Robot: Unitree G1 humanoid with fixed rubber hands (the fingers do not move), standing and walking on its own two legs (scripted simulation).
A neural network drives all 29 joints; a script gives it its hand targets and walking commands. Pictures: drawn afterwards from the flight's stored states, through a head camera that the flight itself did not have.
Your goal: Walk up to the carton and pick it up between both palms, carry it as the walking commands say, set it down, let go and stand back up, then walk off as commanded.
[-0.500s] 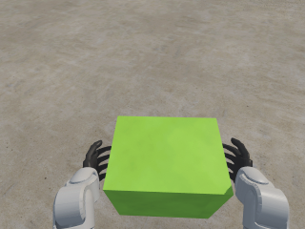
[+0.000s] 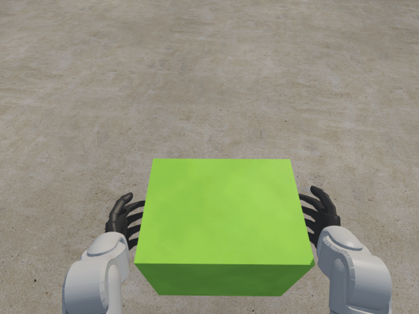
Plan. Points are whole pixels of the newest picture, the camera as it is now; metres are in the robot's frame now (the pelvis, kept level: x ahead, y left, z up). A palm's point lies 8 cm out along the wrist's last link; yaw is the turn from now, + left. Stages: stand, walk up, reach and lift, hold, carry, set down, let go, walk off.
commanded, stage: carry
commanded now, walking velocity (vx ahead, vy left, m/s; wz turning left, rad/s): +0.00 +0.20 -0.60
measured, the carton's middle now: (220, 231) +0.29 +0.01 -0.01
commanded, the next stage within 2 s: none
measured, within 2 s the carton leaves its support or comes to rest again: neither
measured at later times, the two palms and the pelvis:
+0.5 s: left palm (75, 242) +0.23 +0.25 +0.07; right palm (293, 278) +0.19 -0.09 +0.08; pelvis -0.04 +0.12 +0.00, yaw -10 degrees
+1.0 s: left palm (67, 249) +0.21 +0.25 +0.08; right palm (298, 300) +0.16 -0.09 +0.09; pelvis -0.06 +0.13 +0.01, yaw -10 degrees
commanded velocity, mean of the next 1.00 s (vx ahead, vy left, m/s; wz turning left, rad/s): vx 0.00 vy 0.02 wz -0.05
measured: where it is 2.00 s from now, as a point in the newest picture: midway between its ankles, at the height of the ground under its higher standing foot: outside the picture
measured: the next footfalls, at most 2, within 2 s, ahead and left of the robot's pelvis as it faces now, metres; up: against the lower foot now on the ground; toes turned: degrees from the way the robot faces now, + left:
right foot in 0.04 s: +0.02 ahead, -0.10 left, +0.00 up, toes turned -9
left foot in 0.28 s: +0.08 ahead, +0.19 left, +0.00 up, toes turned -18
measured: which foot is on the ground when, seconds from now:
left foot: down 0.00-0.04, up 0.06-0.26, down 0.28-1.00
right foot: up 0.00-0.02, down 0.04-0.28, up 0.30-0.52, down 0.54-1.00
